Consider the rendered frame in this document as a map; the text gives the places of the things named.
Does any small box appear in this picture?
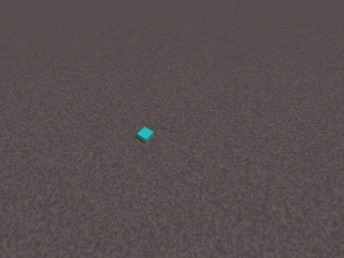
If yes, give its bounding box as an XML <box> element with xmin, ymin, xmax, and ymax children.
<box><xmin>137</xmin><ymin>127</ymin><xmax>154</xmax><ymax>142</ymax></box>

